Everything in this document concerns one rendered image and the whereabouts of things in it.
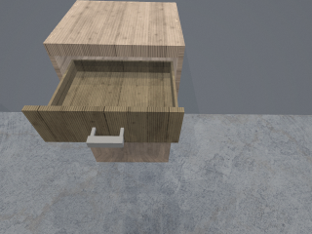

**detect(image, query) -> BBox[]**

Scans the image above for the drawer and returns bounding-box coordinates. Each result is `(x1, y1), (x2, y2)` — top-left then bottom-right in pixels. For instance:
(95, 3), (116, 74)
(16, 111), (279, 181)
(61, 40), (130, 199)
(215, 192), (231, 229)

(21, 59), (184, 143)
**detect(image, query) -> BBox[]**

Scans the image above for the handle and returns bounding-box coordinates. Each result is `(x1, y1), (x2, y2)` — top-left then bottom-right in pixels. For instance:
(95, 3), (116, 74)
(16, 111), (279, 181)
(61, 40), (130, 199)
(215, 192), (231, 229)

(86, 127), (125, 148)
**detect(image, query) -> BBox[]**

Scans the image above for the cabinet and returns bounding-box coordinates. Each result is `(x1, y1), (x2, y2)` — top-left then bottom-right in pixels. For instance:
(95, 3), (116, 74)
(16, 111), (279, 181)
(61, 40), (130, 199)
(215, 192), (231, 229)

(43, 0), (185, 163)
